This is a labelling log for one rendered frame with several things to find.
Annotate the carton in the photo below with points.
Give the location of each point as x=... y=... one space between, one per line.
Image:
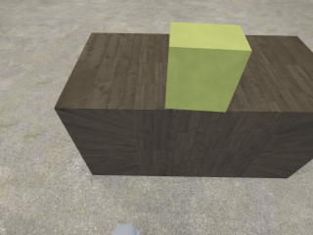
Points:
x=205 y=64

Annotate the robot left thigh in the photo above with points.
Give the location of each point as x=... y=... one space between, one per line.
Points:
x=126 y=229

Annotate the pedestal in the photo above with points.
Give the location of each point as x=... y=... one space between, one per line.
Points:
x=113 y=108

